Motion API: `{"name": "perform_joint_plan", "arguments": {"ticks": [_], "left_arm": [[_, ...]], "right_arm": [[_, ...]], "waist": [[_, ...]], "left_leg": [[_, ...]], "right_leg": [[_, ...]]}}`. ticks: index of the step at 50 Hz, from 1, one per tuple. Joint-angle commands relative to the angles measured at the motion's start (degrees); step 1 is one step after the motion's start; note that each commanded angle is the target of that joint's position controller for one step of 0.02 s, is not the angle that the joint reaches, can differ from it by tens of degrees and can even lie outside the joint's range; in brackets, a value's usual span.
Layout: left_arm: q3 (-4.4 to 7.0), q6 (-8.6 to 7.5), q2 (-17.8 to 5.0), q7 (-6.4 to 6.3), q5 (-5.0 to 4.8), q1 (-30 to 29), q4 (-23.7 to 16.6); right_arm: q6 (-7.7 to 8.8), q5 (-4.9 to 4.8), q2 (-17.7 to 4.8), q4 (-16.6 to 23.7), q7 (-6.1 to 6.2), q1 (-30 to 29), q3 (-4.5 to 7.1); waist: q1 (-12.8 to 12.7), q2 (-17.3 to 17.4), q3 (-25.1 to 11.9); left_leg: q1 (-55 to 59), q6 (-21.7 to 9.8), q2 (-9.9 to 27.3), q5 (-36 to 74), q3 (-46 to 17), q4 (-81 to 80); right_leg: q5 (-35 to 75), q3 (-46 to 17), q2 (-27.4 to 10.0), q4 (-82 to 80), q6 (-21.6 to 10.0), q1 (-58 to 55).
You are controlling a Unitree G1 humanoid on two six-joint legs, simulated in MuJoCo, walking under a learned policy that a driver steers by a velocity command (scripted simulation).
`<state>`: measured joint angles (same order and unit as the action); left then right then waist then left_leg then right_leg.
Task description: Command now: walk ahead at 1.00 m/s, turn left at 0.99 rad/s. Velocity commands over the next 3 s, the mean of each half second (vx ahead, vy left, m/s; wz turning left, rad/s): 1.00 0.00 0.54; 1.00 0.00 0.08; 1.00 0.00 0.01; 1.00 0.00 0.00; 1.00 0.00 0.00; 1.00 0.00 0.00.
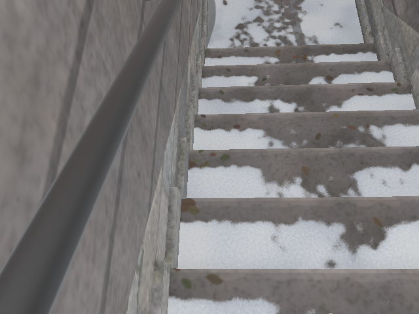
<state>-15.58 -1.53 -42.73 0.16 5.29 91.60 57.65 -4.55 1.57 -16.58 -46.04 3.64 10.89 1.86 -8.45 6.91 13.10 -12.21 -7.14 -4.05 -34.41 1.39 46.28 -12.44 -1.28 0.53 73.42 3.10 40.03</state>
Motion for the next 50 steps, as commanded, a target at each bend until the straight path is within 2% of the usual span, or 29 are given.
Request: {"name": "perform_joint_plan", "arguments": {"ticks": [1, 2, 3, 4, 5, 6, 7, 8, 9, 10, 12, 13, 14, 15, 16, 17, 18, 20, 21, 25, 27, 28, 31, 33, 34, 42, 43, 48, 50], "left_arm": [[8.11, 4.14, 14.15, -0.55, 2.41, -49.85, -19.59], [9.54, 4.1, 13.61, -0.38, 1.97, -49.91, -19.76], [9.71, 4.6, 16.06, -0.78, 3.42, -54.31, -22.95], [10.77, 4.75, 15.28, -1.05, 2.45, -53.06, -23.03], [12.4, 5.58, 13.39, -0.92, 1.79, -45.94, -20.23], [13.3, 6.03, 14.14, -1.13, 0.73, -43.1, -19.29], [14.83, 6.79, 14.21, -1.42, -0.64, -45.96, -19.68], [15.66, 6.39, 14.16, -1.01, -0.98, -54.26, -23.13], [16.7, 5.72, 12.71, -0.12, -1.9, -57.23, -24.61], [17.14, 5.31, 12.48, 0.67, -2.43, -58.02, -25.05], [18.22, 5.23, 11.56, 1.51, -2.56, -58.83, -24.74], [18.86, 6.44, 11.33, 1.84, -2.64, -56.09, -22.81], [18.98, 8.54, 9.69, 1.46, -1.54, -52.98, -22.47], [19.39, 9.13, 9.64, 1.37, -2.24, -57.31, -23.1], [19.26, 9.49, 9.53, 1.03, -2.38, -59.44, -23.51], [19.16, 9.85, 9.96, 1.2, -2.37, -59.08, -22.88], [19.12, 10.33, 10.78, 1.16, -2.11, -56.1, -21.86], [18.51, 9.78, 12.0, 1.04, -1.94, -55.85, -21.84], [18.06, 9.08, 11.24, 1.05, -0.5, -54.48, -21.1], [17.52, 8.81, 12.01, 0.24, -0.92, -52.67, -20.17], [17.32, 9.24, 11.28, -0.02, -1.31, -51.81, -19.92], [17.68, 9.79, 10.86, 0.36, -2.5, -53.0, -20.07], [17.57, 10.48, 10.85, -0.11, -3.02, -49.11, -18.89], [17.52, 10.76, 10.57, -0.19, -3.17, -48.4, -18.58], [17.44, 11.29, 11.15, -0.65, -2.25, -48.04, -19.05], [17.95, 11.91, 10.82, -1.1, -2.63, -47.81, -19.09], [17.98, 11.36, 10.74, -1.43, -3.18, -48.51, -19.59], [18.36, 11.21, 10.12, -1.41, -2.81, -48.67, -18.97], [18.57, 10.77, 9.42, -1.11, -3.91, -49.22, -18.63]], "right_arm": [[0.57, 1.5, -10.38, 3.31, -0.19, 4.9, 3.59], [-0.12, 1.26, -10.3, 3.34, -0.46, 6.01, 3.47], [-0.84, 1.82, -9.18, 3.76, 0.46, 8.59, 3.49], [-0.5, 1.63, -9.61, 3.29, 0.5, 10.41, 3.8], [1.11, 1.18, -11.79, 1.43, -0.61, 13.46, 4.23], [2.07, 1.16, -9.96, 0.34, -1.19, 16.01, 4.12], [3.66, 1.13, -7.87, -1.06, -0.56, 18.5, 3.71], [3.98, 1.48, -7.13, -0.13, 1.54, 17.09, 3.62], [4.07, 0.24, -6.65, 0.62, 2.59, 14.15, 3.03], [4.08, -0.17, -6.33, 1.51, 3.04, 11.05, 2.45], [4.33, -0.99, -6.39, 2.16, 3.04, 10.48, 2.06], [4.91, -0.63, -6.25, 2.15, 2.88, 10.61, 1.84], [5.64, -1.24, -4.93, 2.96, 2.05, 7.58, 0.85], [7.11, -0.83, -4.78, 0.94, 0.77, 8.68, 0.3], [8.08, 0.15, -5.41, -0.32, -0.09, 11.24, 0.54], [8.65, 0.28, -4.89, -1.89, -0.89, 12.62, 0.51], [8.59, 0.47, -5.25, -3.88, -1.83, 15.48, 0.22], [8.54, 1.39, -5.62, -6.13, -1.66, 18.0, 0.23], [8.16, 1.82, -6.93, -6.56, -2.45, 18.08, 0.22], [8.56, 2.58, -10.31, -9.18, -2.13, 20.41, 0.92], [8.92, 2.6, -10.73, -9.93, -2.56, 20.11, 0.75], [9.45, 2.24, -9.66, -10.61, -1.88, 19.03, 0.64], [10.62, 2.62, -11.82, -12.61, -2.58, 19.01, 1.62], [10.6, 2.73, -11.71, -13.15, -2.75, 18.3, 1.61], [10.66, 2.42, -10.92, -13.23, -2.69, 17.99, 1.31], [10.61, 1.95, -10.09, -13.66, -2.92, 17.71, 1.31], [10.56, 1.28, -9.7, -13.26, -2.86, 17.97, 1.32], [10.87, 0.82, -9.01, -13.4, -3.24, 18.35, 1.73], [10.88, 1.43, -9.71, -13.7, -3.39, 18.5, 1.91]], "waist": [[4.79, -28.6, -16.72], [5.78, -26.81, -19.14], [8.38, -26.82, -17.78], [7.48, -28.62, -20.0], [5.41, -25.79, -23.25], [6.2, -25.49, -24.68], [8.97, -23.78, -23.36], [11.35, -24.02, -23.09], [11.21, -23.44, -24.87], [9.95, -20.93, -23.8], [10.45, -19.82, -24.02], [10.84, -17.5, -23.8], [10.11, -15.19, -26.27], [12.05, -11.55, -24.09], [13.82, -10.38, -23.69], [14.35, -11.51, -22.77], [13.29, -9.04, -19.15], [13.79, -11.39, -19.46], [12.68, -9.72, -21.3], [12.66, -14.53, -22.38], [11.43, -16.37, -20.94], [12.2, -17.72, -18.98], [9.13, -20.59, -21.64], [8.65, -20.4, -22.04], [8.11, -21.45, -20.75], [8.43, -18.35, -20.41], [8.08, -18.97, -19.67], [7.83, -16.98, -19.0], [8.32, -15.06, -19.97]], "left_leg": [[16.04, 4.31, 26.07, 74.26, -17.27, -5.97], [15.3, 5.39, 22.55, 74.72, -14.54, -5.19], [16.21, 8.92, 23.43, 75.17, -16.04, -10.65], [19.89, 10.11, 24.0, 76.99, -16.52, -11.43], [24.6, 8.96, 21.31, 76.74, -14.29, -10.33], [26.04, 8.45, 21.37, 79.74, -14.27, -11.28], [29.03, 12.84, 23.1, 89.42, -15.93, -13.99], [31.95, 16.6, 26.83, 93.3, -16.53, -15.91], [34.08, 18.69, 27.2, 91.82, -15.3, -16.8], [35.09, 19.67, 27.46, 90.23, -14.14, -18.05], [34.76, 20.55, 26.87, 92.09, -11.73, -18.09], [34.43, 20.23, 25.7, 90.42, -9.53, -19.29], [33.12, 15.65, 21.93, 84.4, -5.98, -19.55], [30.46, 14.15, 19.89, 78.01, -5.05, -21.56], [34.18, 11.99, 19.67, 72.32, -5.75, -21.71], [34.82, 11.46, 19.66, 67.38, -6.15, -22.24], [31.23, 10.45, 18.34, 67.77, -4.25, -21.93], [30.54, 8.67, 21.01, 74.77, -5.53, -20.66], [30.31, 5.36, 20.1, 72.8, -2.82, -19.09], [32.01, 2.35, 24.34, 81.82, -4.85, -15.14], [31.17, 3.49, 25.16, 82.04, -5.48, -14.47], [30.69, 6.99, 27.81, 89.76, -8.51, -14.94], [29.57, 8.46, 28.64, 85.88, -9.07, -14.26], [27.98, 8.96, 27.73, 85.58, -8.69, -14.02], [25.0, 10.11, 28.35, 86.83, -8.34, -14.3], [25.72, 11.28, 26.11, 84.39, -6.22, -16.45], [25.1, 11.46, 26.4, 85.04, -6.62, -17.61], [27.82, 12.94, 24.85, 81.06, -6.1, -20.19], [30.75, 12.49, 23.79, 81.48, -5.65, -20.04]], "right_leg": [[0.24, -8.23, -1.6, 0.34, -0.72, 10.96], [1.01, -5.18, 2.07, 2.48, -0.93, 9.0], [1.4, -9.3, 1.97, 3.1, -1.71, 8.81], [3.26, -10.45, 2.23, 3.31, -1.7, 9.49], [0.66, -7.3, 2.74, 3.59, -1.46, 10.69], [2.35, -7.49, 2.6, 3.02, -1.59, 9.47], [1.59, -10.85, 4.35, 7.05, -1.93, 11.16], [1.69, -16.56, 5.36, 7.43, -2.38, 11.34], [0.27, -19.2, 6.51, 5.22, -2.61, 9.87], [-2.48, -22.9, 7.28, 2.1, -2.84, 9.95], [-4.0, -24.77, 11.15, 0.19, -2.84, 6.33], [-3.93, -24.22, 12.19, -0.11, -3.74, 4.85], [-2.56, -20.06, 13.75, -4.27, -3.68, 0.21], [-1.56, -18.01, 13.05, -3.04, -4.24, 0.42], [-2.26, -16.24, 13.07, -0.56, -4.63, 6.07], [-2.58, -16.61, 11.55, -1.36, -5.78, 8.06], [-0.96, -13.83, 10.17, -3.01, -6.77, 8.6], [1.28, -14.21, 10.02, -2.71, -6.76, 8.56], [2.18, -13.56, 9.08, -8.26, -6.46, 5.35], [2.1, -10.81, 9.47, -1.85, -6.35, 8.21], [1.83, -10.46, 8.7, -0.99, -6.47, 9.92], [2.72, -13.2, 8.93, 1.59, -6.26, 13.01], [6.19, -14.47, 7.79, 5.75, -6.21, 12.82], [6.47, -14.31, 8.22, 6.58, -6.11, 11.84], [7.62, -16.29, 7.69, 3.91, -6.33, 10.47], [7.11, -15.69, 8.09, 0.17, -7.2, 8.66], [6.57, -16.47, 8.28, -0.88, -6.94, 8.71], [4.68, -15.72, 7.72, -0.3, -8.23, 10.68], [4.09, -13.64, 8.36, 2.03, -8.41, 12.47]]}}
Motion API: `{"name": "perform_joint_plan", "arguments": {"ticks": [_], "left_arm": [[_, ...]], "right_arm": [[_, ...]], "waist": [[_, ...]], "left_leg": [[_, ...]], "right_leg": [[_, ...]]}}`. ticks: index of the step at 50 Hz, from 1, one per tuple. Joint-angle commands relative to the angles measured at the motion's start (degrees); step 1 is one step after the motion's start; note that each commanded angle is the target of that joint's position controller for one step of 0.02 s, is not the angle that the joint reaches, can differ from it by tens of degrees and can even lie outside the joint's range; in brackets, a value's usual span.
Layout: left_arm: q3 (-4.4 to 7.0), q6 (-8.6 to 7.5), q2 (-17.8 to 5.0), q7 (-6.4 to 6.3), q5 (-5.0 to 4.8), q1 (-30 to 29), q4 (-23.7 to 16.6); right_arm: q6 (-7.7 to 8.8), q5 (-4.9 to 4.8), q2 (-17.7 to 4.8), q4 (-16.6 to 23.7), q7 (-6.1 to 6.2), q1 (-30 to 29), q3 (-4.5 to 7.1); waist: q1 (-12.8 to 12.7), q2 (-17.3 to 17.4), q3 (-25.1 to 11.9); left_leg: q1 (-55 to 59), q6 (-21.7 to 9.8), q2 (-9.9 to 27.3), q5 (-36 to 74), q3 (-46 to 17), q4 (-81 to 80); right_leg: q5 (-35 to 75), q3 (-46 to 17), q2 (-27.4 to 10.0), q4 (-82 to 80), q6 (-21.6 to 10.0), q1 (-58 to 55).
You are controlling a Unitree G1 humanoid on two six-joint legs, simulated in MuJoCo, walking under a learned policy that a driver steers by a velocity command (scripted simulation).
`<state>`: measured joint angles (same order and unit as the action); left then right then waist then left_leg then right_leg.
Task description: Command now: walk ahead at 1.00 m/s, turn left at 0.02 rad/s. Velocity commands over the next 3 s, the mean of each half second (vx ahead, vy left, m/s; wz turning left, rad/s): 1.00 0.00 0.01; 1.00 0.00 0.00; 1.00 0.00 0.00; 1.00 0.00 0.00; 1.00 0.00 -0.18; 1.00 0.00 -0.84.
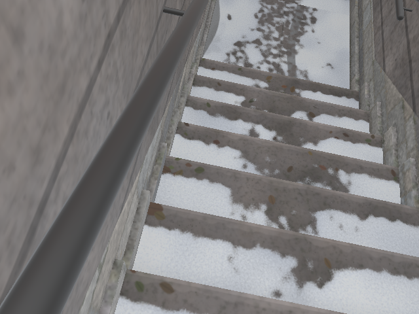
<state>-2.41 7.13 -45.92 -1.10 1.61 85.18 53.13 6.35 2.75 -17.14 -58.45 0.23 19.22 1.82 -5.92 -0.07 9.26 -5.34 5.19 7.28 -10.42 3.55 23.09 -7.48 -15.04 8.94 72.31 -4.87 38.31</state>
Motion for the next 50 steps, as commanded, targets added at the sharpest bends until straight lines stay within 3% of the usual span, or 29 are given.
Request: {"name": "perform_joint_plan", "arguments": {"ticks": [1, 3, 4, 5, 12, 13, 17, 18, 20, 22, 23, 24, 25, 28, 30, 31, 32, 33, 35, 36, 37, 39, 40, 41, 42, 43, 44, 45, 50], "left_arm": [[5.39, 1.84, 12.54, 0.19, -0.18, -42.82, -14.04], [5.2, 1.79, 12.55, 0.18, 0.02, -42.99, -14.08], [4.99, 2.25, 13.17, 0.28, 1.09, -41.77, -14.56], [4.74, 2.01, 12.99, -0.65, 1.96, -40.32, -14.43], [4.37, 2.48, 13.54, -1.13, 1.77, -40.79, -15.72], [4.62, 3.01, 13.7, -0.44, 0.99, -41.06, -15.41], [4.59, 3.68, 13.13, -0.08, 0.81, -39.18, -14.59], [4.35, 4.08, 14.52, -0.4, 0.96, -34.56, -13.87], [4.33, 4.58, 14.76, -0.65, 1.08, -34.74, -14.19], [4.81, 4.6, 13.95, -0.69, 1.25, -35.94, -14.86], [5.2, 4.2, 12.19, -0.29, 1.24, -41.45, -15.89], [5.4, 3.84, 11.75, -0.06, 1.14, -42.43, -16.07], [5.22, 4.01, 13.02, -0.27, 1.26, -37.51, -14.95], [5.34, 3.7, 13.64, -0.24, 1.13, -37.62, -15.13], [5.72, 4.32, 13.04, 0.09, 2.51, -37.96, -14.94], [5.85, 4.37, 12.99, 0.18, 2.36, -37.94, -15.02], [6.02, 4.03, 11.89, 0.49, 1.98, -42.85, -15.84], [5.96, 3.93, 13.12, 0.36, 1.84, -37.98, -15.17], [5.5, 4.45, 14.09, 0.46, 2.26, -36.69, -14.34], [5.47, 4.03, 14.46, 0.15, 1.05, -36.53, -14.86], [5.47, 3.94, 14.54, -0.03, 0.86, -36.43, -14.88], [5.5, 3.96, 14.35, -0.18, 0.88, -36.41, -15.06], [5.1, 3.48, 14.45, -0.73, 1.72, -36.3, -15.44], [5.06, 3.36, 14.29, -0.81, 1.83, -37.54, -15.66], [5.49, 3.87, 13.85, -0.33, 1.11, -37.96, -15.39], [5.45, 4.08, 14.04, -0.24, 1.17, -36.86, -15.26], [5.14, 3.51, 13.48, -0.7, 2.03, -35.89, -15.19], [5.56, 3.8, 13.19, -0.2, 1.31, -36.86, -14.7], [5.39, 3.71, 12.94, -0.01, 1.07, -37.33, -15.02]], "right_arm": [[-0.13, 0.25, -8.98, -1.42, -0.09, 10.56, 1.99], [-0.39, -0.11, -9.18, -1.49, 0.09, 10.42, 2.06], [-0.3, -0.67, -9.02, -1.42, 0.32, 10.02, 1.95], [-0.97, 0.02, -10.1, -0.76, -0.01, 10.35, 2.05], [-1.74, 0.86, -10.33, 0.53, 0.03, 9.16, 1.97], [-1.63, 0.03, -9.88, 0.42, 0.54, 7.3, 1.82], [-1.89, -0.28, -9.81, 0.98, 0.88, 5.66, 2.01], [-2.39, -0.93, -9.49, 2.57, 1.65, 4.42, 2.23], [-2.55, -1.16, -9.59, 3.33, 1.91, 3.55, 2.26], [-2.46, -1.16, -8.87, 3.6, 1.94, 3.75, 2.21], [-2.04, -0.45, -8.49, 2.38, 1.36, 4.69, 1.84], [-1.89, -0.36, -7.72, 2.19, 1.16, 5.17, 1.76], [-2.37, -1.08, -7.46, 3.32, 1.8, 4.93, 2.05], [-2.48, -1.49, -9.32, 3.62, 1.82, 5.01, 2.33], [-2.79, -1.52, -9.45, 4.25, 2.1, 4.24, 2.33], [-2.89, -1.5, -8.98, 4.56, 2.08, 3.8, 2.21], [-2.66, -0.86, -8.66, 3.4, 1.32, 4.29, 1.77], [-2.99, -1.32, -8.81, 4.69, 1.78, 3.4, 2.24], [-3.39, -1.72, -9.18, 4.89, 2.12, 3.32, 2.26], [-3.23, -1.82, -8.67, 4.64, 1.82, 3.28, 2.24], [-3.14, -1.76, -9.01, 4.69, 1.67, 3.07, 2.38], [-3.08, -1.72, -8.95, 4.81, 1.63, 2.54, 2.44], [-3.33, -1.09, -9.42, 4.99, 1.27, 4.14, 2.7], [-3.4, -0.74, -8.51, 4.94, 1.27, 4.36, 2.43], [-3.2, -1.3, -7.94, 4.9, 1.73, 3.02, 2.09], [-3.14, -1.61, -8.95, 4.95, 1.8, 2.93, 2.37], [-3.48, -1.1, -9.27, 5.59, 1.24, 4.44, 2.66], [-3.36, -1.48, -7.81, 5.45, 1.63, 2.87, 2.13], [-3.49, -1.46, -8.65, 6.25, 1.75, 2.63, 2.35]], "waist": [[5.76, -8.58, -16.22], [5.58, -9.21, -16.32], [4.67, -10.85, -16.02], [3.66, -10.51, -16.75], [4.0, -10.36, -16.26], [4.02, -11.32, -14.56], [3.29, -10.25, -16.14], [1.91, -12.54, -16.84], [2.0, -10.82, -16.87], [2.67, -9.32, -16.78], [4.59, -6.62, -15.85], [5.03, -7.26, -15.04], [3.47, -10.66, -15.23], [3.02, -10.45, -14.56], [3.18, -9.04, -14.42], [3.05, -8.88, -14.09], [4.55, -6.48, -12.46], [2.58, -9.68, -13.6], [2.15, -8.81, -14.54], [1.9, -8.56, -14.96], [1.77, -8.22, -15.58], [1.71, -7.88, -16.31], [1.57, -6.7, -17.63], [2.26, -7.41, -16.62], [2.68, -9.0, -14.88], [1.95, -8.24, -15.72], [1.91, -6.46, -18.22], [2.66, -8.88, -15.62], [2.4, -8.41, -15.55]], "left_leg": [[24.12, 0.1, 12.67, 57.34, -7.83, 3.37], [24.06, 0.64, 13.0, 59.09, -7.9, 4.02], [21.6, 1.25, 14.49, 60.06, -8.24, 3.93], [20.55, -1.98, 12.44, 55.58, -5.22, 4.0], [21.43, -3.51, 14.49, 62.05, -5.73, 5.18], [19.77, -0.17, 16.53, 68.41, -7.92, 4.87], [20.28, 0.38, 15.5, 66.16, -7.3, 5.72], [17.84, 1.54, 16.31, 68.91, -6.91, 5.86], [17.34, 1.87, 16.02, 69.86, -7.01, 5.63], [18.44, 2.12, 15.59, 68.93, -6.89, 5.09], [20.7, 1.38, 14.09, 65.14, -6.78, 4.16], [21.44, 1.58, 13.73, 61.93, -6.57, 3.0], [19.94, 2.86, 14.8, 64.8, -6.54, 2.99], [19.75, 3.95, 14.75, 63.93, -6.45, 1.45], [21.94, 4.55, 14.38, 62.89, -5.28, 0.96], [21.58, 4.72, 14.2, 62.7, -5.08, 0.59], [22.35, 4.27, 12.64, 59.43, -4.56, -0.7], [21.14, 4.82, 14.14, 62.17, -4.42, 0.09], [21.19, 4.66, 14.5, 66.9, -4.33, 2.3], [19.93, 4.18, 14.99, 68.68, -5.04, 2.48], [19.9, 3.99, 15.1, 69.27, -5.0, 2.9], [19.4, 3.67, 15.07, 69.36, -4.86, 3.25], [20.49, 0.68, 13.35, 62.72, -2.7, 3.3], [19.53, 0.41, 13.1, 62.46, -2.66, 2.56], [18.37, 3.39, 14.99, 69.97, -5.0, 2.46], [19.68, 3.6, 15.66, 70.65, -5.38, 3.24], [21.85, 0.5, 13.64, 62.34, -3.39, 3.89], [19.04, 3.31, 14.91, 68.02, -5.51, 2.74], [19.21, 3.97, 14.93, 67.93, -5.7, 2.82]], "right_leg": [[-1.02, -0.05, -0.21, 3.35, -0.51, 14.69], [-1.02, 0.09, -0.32, 3.82, -0.11, 15.26], [-0.31, -2.05, -0.65, 1.92, 0.22, 13.22], [0.6, -0.11, -0.1, -1.25, -0.1, 10.13], [1.19, -0.23, 0.42, -0.76, -0.29, 11.13], [1.13, -2.85, 0.49, 0.99, 0.54, 11.94], [1.08, -2.79, 0.99, 1.71, 0.56, 10.87], [1.18, -4.52, 1.93, 0.08, 1.24, 6.49], [0.63, -4.23, 2.11, -0.03, 1.47, 5.22], [-0.09, -4.09, 2.0, -0.8, 1.15, 5.57], [-0.71, -2.64, 1.09, -0.46, 0.23, 9.18], [-1.05, -2.73, 0.92, -1.08, -0.17, 10.25], [-1.03, -4.26, 1.83, -2.38, 0.12, 6.6], [-1.66, -4.39, 1.72, -3.8, 0.8, 4.74], [-3.06, -3.01, 1.76, -2.61, -0.1, 5.64], [-3.12, -3.13, 1.87, -2.47, -0.41, 5.51], [-3.65, -1.66, 1.21, -1.8, -1.14, 8.44], [-2.93, -3.15, 2.01, -2.71, -0.73, 5.34], [-3.05, -2.98, 2.75, -1.18, -0.54, 5.06], [-2.05, -4.31, 2.78, -1.66, 0.23, 4.62], [-1.72, -4.16, 2.92, -1.41, 0.54, 4.29], [-1.15, -4.15, 2.95, -1.38, 0.73, 3.75], [0.28, -2.28, 2.36, -4.02, -0.15, 3.16], [0.78, -2.1, 2.73, -4.37, -0.58, 2.97], [-0.45, -4.0, 3.59, -1.79, 0.16, 3.57], [-1.04, -4.29, 2.87, -1.68, 0.42, 4.26], [-0.45, -2.99, 1.81, -4.73, -0.38, 3.39], [-0.99, -4.93, 3.15, -2.58, 0.21, 3.02], [-1.86, -5.13, 2.63, -3.41, 0.52, 2.79]]}}
Over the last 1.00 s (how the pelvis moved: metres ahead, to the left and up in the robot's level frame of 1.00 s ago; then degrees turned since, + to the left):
0.03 -0.05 0.07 11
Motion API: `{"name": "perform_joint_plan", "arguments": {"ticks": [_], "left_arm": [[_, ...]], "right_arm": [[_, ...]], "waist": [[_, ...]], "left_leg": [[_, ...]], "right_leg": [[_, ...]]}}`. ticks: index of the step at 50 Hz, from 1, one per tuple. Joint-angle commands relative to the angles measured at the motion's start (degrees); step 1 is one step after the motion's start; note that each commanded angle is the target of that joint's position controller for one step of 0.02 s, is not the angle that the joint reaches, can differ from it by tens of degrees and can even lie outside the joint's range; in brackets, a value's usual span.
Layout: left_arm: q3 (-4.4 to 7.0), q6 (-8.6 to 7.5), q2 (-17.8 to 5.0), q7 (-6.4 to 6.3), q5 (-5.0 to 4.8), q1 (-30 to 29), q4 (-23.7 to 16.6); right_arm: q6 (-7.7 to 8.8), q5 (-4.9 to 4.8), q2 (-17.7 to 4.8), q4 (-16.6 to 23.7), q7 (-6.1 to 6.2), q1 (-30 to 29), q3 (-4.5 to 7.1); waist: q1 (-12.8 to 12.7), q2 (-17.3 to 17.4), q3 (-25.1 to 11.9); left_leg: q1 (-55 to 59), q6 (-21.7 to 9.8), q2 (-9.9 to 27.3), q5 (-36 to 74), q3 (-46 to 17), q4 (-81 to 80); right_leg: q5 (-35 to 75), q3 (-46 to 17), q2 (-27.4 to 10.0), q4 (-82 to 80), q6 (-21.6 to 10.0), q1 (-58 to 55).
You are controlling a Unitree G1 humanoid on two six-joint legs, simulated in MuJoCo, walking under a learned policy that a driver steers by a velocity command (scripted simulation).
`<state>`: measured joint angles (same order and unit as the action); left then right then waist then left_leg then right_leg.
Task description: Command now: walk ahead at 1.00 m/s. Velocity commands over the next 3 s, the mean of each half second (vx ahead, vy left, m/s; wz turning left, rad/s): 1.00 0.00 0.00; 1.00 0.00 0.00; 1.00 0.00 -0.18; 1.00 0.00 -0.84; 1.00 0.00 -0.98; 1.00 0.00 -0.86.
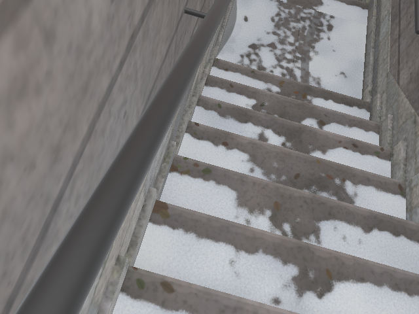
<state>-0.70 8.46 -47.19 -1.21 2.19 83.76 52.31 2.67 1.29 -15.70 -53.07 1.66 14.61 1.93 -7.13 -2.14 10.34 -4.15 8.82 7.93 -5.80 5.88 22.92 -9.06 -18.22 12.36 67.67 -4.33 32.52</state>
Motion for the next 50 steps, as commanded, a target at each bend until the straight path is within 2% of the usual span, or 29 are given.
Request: {"name": "perform_joint_plan", "arguments": {"ticks": [1, 5, 21, 22, 29, 30, 31, 34, 35, 36, 37, 39, 40, 41, 42, 43, 44, 45, 46, 47, 48, 49, 50], "left_arm": [[3.66, 2.36, 14.18, 0.17, 0.53, -36.15, -14.19], [3.17, 2.55, 14.6, 0.19, 0.63, -34.5, -13.0], [2.78, 2.08, 14.54, 0.3, 0.53, -34.75, -12.41], [2.82, 2.27, 14.56, 0.07, 0.65, -34.17, -12.09], [2.67, 2.27, 14.34, -0.14, 0.49, -34.12, -11.66], [2.01, 1.84, 16.42, 0.18, 1.66, -30.66, -10.08], [1.86, 1.38, 16.82, 0.44, 1.37, -30.94, -9.73], [2.11, 0.53, 15.42, 0.66, 0.78, -34.49, -10.46], [1.64, 0.82, 16.04, 0.95, 1.1, -35.84, -10.83], [1.52, 0.86, 16.06, 1.1, 1.24, -36.09, -10.76], [1.58, 1.4, 15.83, 1.36, 1.34, -36.04, -10.21], [1.19, 1.73, 16.65, 1.17, 1.45, -35.03, -9.72], [0.65, 1.55, 17.57, 2.25, 3.54, -37.94, -10.23], [0.8, 1.25, 17.18, 2.76, 3.36, -37.42, -9.98], [0.8, 0.84, 17.27, 2.95, 1.97, -37.31, -9.72], [0.86, 0.49, 17.2, 2.83, 1.5, -37.58, -9.45], [0.76, 0.45, 17.42, 2.67, 1.44, -37.66, -9.45], [0.96, 0.34, 16.6, 2.18, 1.46, -36.34, -7.9], [0.92, -0.2, 16.54, 1.6, 1.21, -37.61, -8.56], [0.72, -0.17, 17.13, 1.36, 1.23, -38.66, -8.65], [0.66, -0.13, 16.73, 1.4, 1.17, -39.13, -9.03], [0.77, -0.05, 16.24, 1.04, 1.13, -38.13, -8.32], [0.24, -0.02, 16.97, 0.92, 0.77, -38.41, -8.59]], "right_arm": [[0.14, 0.03, -9.98, 0.97, 0.32, 7.08, 2.22], [0.14, -0.05, -9.51, 1.85, 0.71, 6.08, 2.19], [-0.48, 0.15, -9.8, 2.02, 0.62, 5.75, 2.61], [-0.21, -0.18, -9.51, 1.83, 0.6, 5.91, 2.61], [-0.09, -0.14, -9.6, 1.68, 0.53, 5.82, 2.69], [-0.6, 0.14, -9.05, 1.75, 0.37, 7.23, 2.95], [-0.67, 0.11, -8.66, 1.8, 0.02, 7.27, 2.91], [-0.52, 0.72, -8.6, 1.35, -0.18, 8.39, 3.01], [-0.84, 0.71, -9.39, 1.63, 0.18, 9.48, 3.48], [-0.91, 0.65, -9.27, 1.64, 0.27, 9.5, 3.44], [-0.87, 0.91, -9.42, 1.72, 0.11, 8.79, 3.41], [-1.01, 0.76, -8.63, 1.85, 0.11, 9.05, 3.22], [-1.49, 0.42, -9.4, 2.35, 1.65, 9.42, 3.23], [-1.8, 0.23, -10.0, 2.61, 2.04, 9.05, 3.39], [-1.96, 0.65, -9.5, 2.72, 1.73, 7.93, 3.22], [-1.78, 0.52, -9.26, 2.76, 1.29, 7.96, 3.26], [-1.64, 0.42, -9.37, 2.9, 1.04, 7.53, 3.32], [-0.09, 0.13, -9.62, 2.22, 1.08, 9.21, 3.21], [0.67, -0.39, -8.43, 2.14, 1.03, 9.7, 2.9], [0.99, -0.36, -8.77, 1.85, 1.09, 10.43, 2.83], [1.14, -0.21, -8.84, 1.53, 1.29, 11.38, 2.73], [1.55, -0.44, -8.72, 0.72, 1.41, 12.67, 2.59], [1.72, -0.96, -9.03, 0.19, 1.37, 13.43, 2.61]], "waist": [[3.63, -6.3, -16.23], [3.06, -6.33, -16.45], [2.83, -5.06, -15.99], [2.65, -4.95, -15.79], [2.5, -4.71, -15.78], [2.83, -3.54, -17.69], [3.01, -2.8, -17.79], [4.25, -3.3, -15.64], [4.91, -4.72, -14.82], [4.9, -5.26, -13.77], [4.92, -4.04, -13.03], [4.64, -4.32, -12.0], [6.24, -6.64, -12.78], [5.68, -6.9, -13.43], [5.45, -5.91, -12.91], [5.54, -6.4, -13.51], [5.11, -6.44, -13.6], [5.13, -4.36, -18.07], [5.09, -7.22, -17.24], [5.47, -8.35, -16.42], [6.06, -8.68, -15.57], [5.96, -8.34, -15.93], [5.94, -8.94, -15.29]], "left_leg": [[17.97, 0.55, 14.08, 62.81, -7.94, 2.6], [17.48, 0.53, 13.45, 62.28, -7.64, 2.43], [18.65, 0.84, 13.53, 64.6, -7.15, 1.61], [18.88, 0.4, 13.79, 64.62, -7.34, 1.36], [18.73, 0.49, 13.37, 64.43, -6.9, 1.0], [20.38, 1.2, 12.63, 67.31, -7.06, 3.58], [20.44, 0.59, 12.69, 66.91, -7.5, 4.04], [18.92, 0.94, 12.32, 64.32, -7.88, 3.63], [19.19, 0.85, 12.75, 62.26, -8.3, 3.09], [18.7, 1.24, 12.53, 61.2, -8.27, 2.49], [18.1, 1.51, 11.57, 58.86, -6.82, 1.74], [16.76, 1.9, 11.37, 59.48, -6.58, 1.26], [20.55, 2.46, 15.63, 64.44, -9.68, 2.45], [21.39, 2.77, 15.98, 64.14, -9.52, 3.09], [18.85, 2.83, 15.0, 63.67, -8.72, 2.77], [17.35, 2.8, 14.26, 63.47, -7.63, 2.19], [16.29, 2.76, 13.92, 63.34, -7.25, 2.19], [18.76, 0.21, 11.7, 51.36, -6.85, 4.83], [16.28, 0.4, 11.85, 49.46, -8.19, 4.29], [16.38, 0.8, 12.12, 48.92, -8.55, 5.03], [17.61, 0.85, 12.7, 49.13, -9.33, 4.65], [18.76, 1.3, 13.05, 50.18, -9.89, 5.14], [18.91, 2.05, 12.69, 48.12, -9.26, 5.11]], "right_leg": [[-0.42, -1.9, -0.7, 1.08, -0.09, 8.63], [-0.74, -1.08, -0.83, 1.0, -0.63, 6.82], [-2.03, -1.16, -0.6, 1.57, -0.53, 5.95], [-1.95, -1.12, -0.66, 1.43, -0.3, 6.37], [-1.57, -0.93, -0.61, 1.3, -0.26, 5.76], [-2.45, 0.3, -0.47, 5.19, -0.16, 4.91], [-2.51, -0.11, -0.93, 6.08, 0.26, 5.76], [-2.6, -0.54, -1.11, 5.28, 0.6, 6.66], [-3.13, -0.42, -1.41, 6.03, 0.28, 7.99], [-3.22, -0.51, -1.44, 5.78, 0.06, 8.44], [-3.22, 0.68, -1.67, 5.72, -0.69, 8.19], [-3.19, 0.98, -1.65, 5.75, -1.02, 7.7], [-4.7, -3.43, -1.36, 8.79, -0.65, 10.51], [-5.51, -4.13, -1.81, 9.1, -0.74, 11.47], [-4.72, -3.8, -1.15, 8.97, -0.53, 10.32], [-3.78, -2.65, -0.49, 9.51, 0.1, 8.64], [-3.25, -2.25, -0.18, 9.63, 0.39, 7.79], [-1.41, 2.73, -1.57, 10.66, -0.23, 6.68], [-0.66, 1.47, -1.13, 10.47, 0.3, 6.62], [-0.16, 1.43, -1.3, 10.18, 0.02, 7.91], [-0.57, 1.64, -1.15, 11.85, -0.35, 10.02], [-0.69, 1.72, -1.8, 11.57, -0.52, 11.23], [-0.1, 2.57, -2.56, 9.09, -0.32, 11.86]]}}
Over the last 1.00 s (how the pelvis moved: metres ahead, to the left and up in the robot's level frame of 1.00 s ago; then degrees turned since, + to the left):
0.01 0.00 0.01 3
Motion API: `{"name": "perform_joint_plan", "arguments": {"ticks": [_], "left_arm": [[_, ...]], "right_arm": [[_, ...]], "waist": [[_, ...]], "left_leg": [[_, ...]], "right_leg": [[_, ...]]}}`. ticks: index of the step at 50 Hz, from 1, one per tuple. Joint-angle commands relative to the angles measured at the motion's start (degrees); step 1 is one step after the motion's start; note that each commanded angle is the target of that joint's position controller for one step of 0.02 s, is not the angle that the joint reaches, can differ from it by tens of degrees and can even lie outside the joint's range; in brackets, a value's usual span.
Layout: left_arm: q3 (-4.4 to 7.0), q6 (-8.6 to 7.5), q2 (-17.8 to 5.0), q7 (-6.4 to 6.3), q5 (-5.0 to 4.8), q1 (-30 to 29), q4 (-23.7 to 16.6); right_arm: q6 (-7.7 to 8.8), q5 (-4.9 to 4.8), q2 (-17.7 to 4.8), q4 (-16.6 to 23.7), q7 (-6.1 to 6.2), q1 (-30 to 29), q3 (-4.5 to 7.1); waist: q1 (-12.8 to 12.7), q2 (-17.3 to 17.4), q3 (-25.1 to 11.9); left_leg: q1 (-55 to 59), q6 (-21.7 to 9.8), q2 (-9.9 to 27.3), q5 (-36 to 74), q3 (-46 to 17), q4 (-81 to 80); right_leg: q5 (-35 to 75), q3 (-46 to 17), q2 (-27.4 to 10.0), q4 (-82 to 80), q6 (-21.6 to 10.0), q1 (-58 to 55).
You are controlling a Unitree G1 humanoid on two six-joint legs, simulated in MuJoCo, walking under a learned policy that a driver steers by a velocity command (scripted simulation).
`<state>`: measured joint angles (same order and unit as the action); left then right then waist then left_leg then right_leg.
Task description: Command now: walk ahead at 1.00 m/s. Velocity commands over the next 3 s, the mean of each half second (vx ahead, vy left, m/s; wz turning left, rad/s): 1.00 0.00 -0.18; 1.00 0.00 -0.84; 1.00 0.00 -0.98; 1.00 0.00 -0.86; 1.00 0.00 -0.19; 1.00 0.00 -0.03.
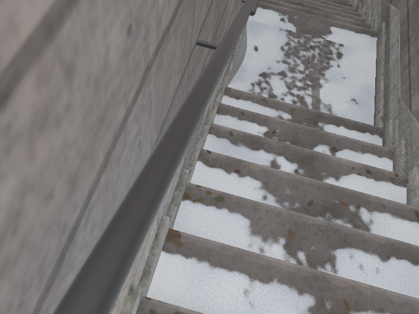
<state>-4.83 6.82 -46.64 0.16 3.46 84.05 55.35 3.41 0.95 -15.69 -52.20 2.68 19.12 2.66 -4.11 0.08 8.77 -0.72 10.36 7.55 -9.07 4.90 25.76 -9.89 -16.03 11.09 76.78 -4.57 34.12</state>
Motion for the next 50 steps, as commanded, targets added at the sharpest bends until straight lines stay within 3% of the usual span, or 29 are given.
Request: {"name": "perform_joint_plan", "arguments": {"ticks": [1, 6, 7, 9, 10, 11, 13, 15, 16, 17, 19, 22, 27, 28, 30, 33, 34, 35, 37, 38, 40, 42, 43, 45, 46, 47, 48, 49, 50], "left_arm": [[4.35, 1.9, 16.37, -0.36, -0.45, -39.92, -11.64], [3.72, 0.86, 16.29, 0.62, -0.35, -43.75, -12.74], [3.92, 0.21, 15.7, 0.83, -0.62, -43.18, -12.72], [3.24, -0.15, 17.25, 1.14, -0.76, -41.7, -11.8], [3.49, -2.17, 13.95, 1.92, -1.66, -42.11, -11.24], [3.0, -3.08, 14.58, 2.36, -2.87, -43.98, -12.06], [2.1, -3.63, 15.48, 2.39, -2.62, -46.65, -13.17], [1.97, -3.57, 16.63, 2.3, -2.57, -42.14, -11.77], [1.74, -2.26, 20.15, 1.53, -2.19, -37.57, -8.69], [1.49, -1.62, 20.57, 1.22, -2.32, -34.2, -7.52], [1.11, -1.84, 20.33, 1.12, -3.59, -31.59, -5.59], [1.32, -1.2, 19.23, 1.68, -4.1, -32.34, -4.04], [1.21, -0.36, 20.5, 1.32, -3.67, -34.48, -1.86], [1.61, -1.24, 18.77, 1.54, -3.45, -36.7, -3.25], [1.57, -2.99, 20.21, 1.49, -3.52, -36.13, -2.55], [1.41, -3.09, 20.95, 1.63, -4.3, -33.88, -2.34], [1.34, -2.8, 21.31, 1.42, -4.21, -32.75, -1.66], [0.9, -3.34, 22.8, 1.87, -4.49, -31.64, -1.08], [0.58, -2.21, 23.76, 2.12, -4.3, -27.85, 0.19], [0.29, -1.93, 24.25, 1.24, -5.3, -23.84, 2.11], [0.05, -1.72, 24.29, -0.03, -4.69, -22.67, 3.67], [-0.37, -1.0, 26.04, -0.76, -3.9, -18.27, 5.42], [-0.24, 0.23, 25.71, -1.77, -2.8, -15.85, 6.61], [0.05, 0.49, 24.47, -2.44, -3.12, -15.68, 7.59], [-0.46, -0.3, 26.61, -2.43, -3.08, -16.41, 7.83], [-0.31, -1.15, 26.24, -2.29, -2.89, -19.76, 7.61], [0.35, -1.14, 23.44, -7.12, -2.7, -13.68, 4.24], [-2.56, -2.11, 30.12, -7.92, -1.28, -16.78, -0.66], [-4.62, -3.84, 33.74, -6.19, -2.42, -12.49, 1.58]], "right_arm": [[1.21, -0.1, -9.37, -1.34, 0.07, 10.01, 1.79], [1.67, 0.92, -12.27, -3.27, 1.23, 11.63, 2.37], [1.74, 0.68, -12.65, -3.41, 1.2, 11.74, 2.73], [0.69, 0.29, -12.12, -3.07, 1.33, 9.19, 2.68], [0.53, -0.62, -12.84, -3.03, 1.64, 11.26, 2.99], [0.48, -0.69, -11.67, -2.3, 1.46, 12.24, 2.52], [1.03, -0.57, -12.54, -2.46, 1.36, 13.07, 2.6], [0.86, -0.91, -12.56, -1.71, 1.41, 12.07, 2.85], [0.75, -2.1, -14.9, -1.82, 1.14, 14.06, 4.21], [0.69, -2.22, -15.57, -1.38, 1.01, 11.47, 4.76], [0.44, -2.25, -14.89, 0.34, 0.27, 6.21, 4.86], [0.79, -1.11, -12.86, 0.71, -0.03, 4.5, 4.07], [-0.3, -0.9, -11.87, 1.58, 0.67, 3.52, 2.92], [-1.08, -1.5, -10.83, 2.41, 1.62, 4.14, 2.57], [-0.69, -2.03, -10.57, 3.94, 1.22, 3.48, 2.47], [-0.92, -2.36, -9.79, 7.15, 1.56, -2.69, 2.2], [-0.96, -2.49, -9.88, 7.29, 1.86, -2.49, 2.14], [-1.7, -2.94, -7.47, 9.39, 1.76, -5.57, 1.67], [-2.86, -3.34, -7.56, 10.68, 2.1, -9.81, 1.84], [-2.47, -3.1, -7.44, 11.49, 1.62, -10.64, 1.95], [-1.85, -3.66, -5.7, 12.68, 2.12, -13.24, 1.5], [-1.37, -4.74, -4.91, 12.62, 0.93, -13.58, 1.1], [-1.08, -4.67, -7.03, 12.01, 1.27, -15.91, 1.64], [-1.65, -2.91, -3.76, 12.63, 1.43, -17.38, 0.92], [-3.05, -2.1, -2.39, 12.8, 1.55, -20.61, 0.13], [-3.85, -2.04, -1.61, 12.66, 1.95, -19.48, -0.37], [-6.87, -3.64, -5.48, 16.41, -0.62, -32.83, 1.0], [-11.48, -1.92, -12.71, 15.99, -3.24, -29.71, 2.5], [-12.48, -0.45, -7.71, 17.39, -3.74, -34.67, 2.06]], "waist": [[4.23, -9.46, -13.18], [2.71, -9.23, -9.3], [2.64, -11.5, -9.69], [1.26, -9.23, -9.08], [0.75, -12.73, -11.5], [1.82, -15.85, -9.23], [2.46, -11.54, -7.18], [0.8, -10.85, -9.52], [-0.11, -10.9, -10.28], [-2.15, -9.86, -11.71], [-4.23, -9.52, -12.22], [-3.08, -6.5, -11.42], [-1.85, -7.72, -7.33], [-2.1, -12.39, -6.88], [-3.07, -11.93, -9.15], [-6.28, -7.0, -9.69], [-7.12, -6.42, -9.41], [-7.83, -8.38, -7.57], [-10.94, -5.32, -7.89], [-12.38, -6.02, -8.15], [-13.07, -4.43, -8.5], [-14.1, -6.12, -8.75], [-16.3, -1.76, -10.76], [-16.55, -2.53, -9.34], [-16.35, -3.98, -6.35], [-14.73, -4.62, -3.88], [-22.07, -2.81, -2.69], [-23.38, 2.79, -1.74], [-24.17, 0.29, -3.66]], "left_leg": [[16.19, 0.46, 12.49, 51.27, -7.17, 2.16], [15.7, 3.97, 16.71, 50.84, -8.85, 2.17], [16.16, 4.47, 16.84, 51.54, -8.24, -0.38], [13.92, 5.59, 15.8, 54.8, -7.13, 0.98], [16.95, 1.21, 12.4, 38.93, -5.92, 2.35], [12.77, 1.0, 10.85, 37.69, -2.73, -1.2], [14.31, 2.08, 11.4, 45.01, -1.39, -3.82], [17.45, 2.75, 13.65, 52.56, -0.83, -4.86], [21.68, 5.07, 17.57, 66.01, -3.26, -4.44], [23.42, 5.56, 18.03, 65.21, -2.1, -4.66], [20.91, 5.26, 15.07, 62.36, 1.54, -5.86], [20.74, 5.75, 12.88, 59.3, 4.82, -6.18], [24.59, 7.99, 13.78, 58.42, 7.02, -7.26], [23.46, 8.47, 15.54, 61.48, 6.87, -6.63], [24.44, 6.65, 12.06, 57.77, 10.78, -5.56], [21.24, 8.21, 11.39, 63.44, 12.72, -5.78], [21.51, 8.52, 11.9, 61.92, 13.1, -5.47], [17.49, 9.46, 11.68, 60.68, 13.61, -7.15], [17.16, 11.29, 12.23, 67.64, 14.57, -7.15], [18.19, 11.39, 8.89, 60.95, 16.6, -6.7], [15.2, 9.63, 7.78, 63.0, 16.33, -6.83], [14.74, 9.32, 8.45, 68.99, 15.53, -3.44], [17.05, 8.25, 10.09, 77.29, 13.74, 0.79], [13.41, 8.37, 10.94, 73.74, 13.4, 4.75], [12.21, 7.42, 11.22, 69.72, 13.52, 4.5], [11.32, 7.11, 11.92, 66.78, 12.72, 4.33], [8.85, 11.71, 7.62, 108.22, 15.07, 13.99], [9.77, 13.0, 16.34, 120.57, 13.59, 24.39], [1.56, 8.8, 17.89, 73.54, 11.78, 28.23]], "right_leg": [[-0.28, 2.14, -1.32, 0.57, -0.67, 11.47], [-0.68, -3.12, -3.5, -1.2, -1.38, 17.58], [-0.79, -2.72, -3.47, -3.21, -1.14, 14.85], [-0.65, -1.45, -2.75, -2.18, -0.9, 13.91], [0.88, 3.72, -3.62, -5.26, 1.03, 13.82], [3.95, 5.23, -2.44, -13.38, 2.04, 10.42], [5.53, 5.92, -3.6, -17.28, 3.06, 10.82], [8.0, 3.78, -3.79, -18.19, 3.83, 8.78], [8.63, -1.81, -3.31, -16.98, 5.24, 10.93], [9.05, -2.2, -4.8, -16.65, 5.9, 10.4], [9.42, 0.51, -4.12, -17.46, 7.06, 5.14], [8.8, 2.79, -4.08, -18.37, 5.56, 2.69], [5.41, 5.43, -2.56, -16.93, 2.07, 6.49], [8.24, 4.61, -1.64, -19.59, 2.38, 6.16], [14.12, 8.92, -0.3, -22.58, 2.34, 2.76], [14.33, 10.42, -0.67, -22.08, 1.66, -2.02], [14.7, 10.29, -1.46, -21.97, 1.53, -1.83], [15.39, 8.67, -0.93, -24.31, 1.53, -4.67], [13.5, 9.04, -1.47, -22.55, 1.54, -6.73], [14.66, 11.5, -0.52, -26.55, 1.4, -8.76], [14.96, 12.94, -0.94, -27.33, 1.69, -13.76], [13.45, 14.48, -1.0, -29.62, 1.71, -16.63], [8.35, 13.83, -1.85, -25.03, 0.72, -17.3], [5.96, 12.96, -3.36, -23.55, -1.7, -17.74], [5.68, 13.18, -3.5, -24.85, -2.13, -16.83], [5.35, 12.08, -3.78, -25.77, -2.37, -14.79], [-9.75, 18.92, 0.42, -29.46, -6.63, -18.91], [-14.1, 14.35, -10.02, -30.54, -9.53, -13.8], [-9.71, 2.64, -18.63, -31.87, -8.61, -15.63]]}}
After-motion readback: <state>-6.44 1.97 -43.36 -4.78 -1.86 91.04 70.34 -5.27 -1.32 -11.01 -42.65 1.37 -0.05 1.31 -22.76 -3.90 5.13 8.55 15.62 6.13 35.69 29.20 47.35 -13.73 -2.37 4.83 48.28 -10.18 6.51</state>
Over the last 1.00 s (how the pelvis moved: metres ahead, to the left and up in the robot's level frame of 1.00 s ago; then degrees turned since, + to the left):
0.03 0.02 -0.01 4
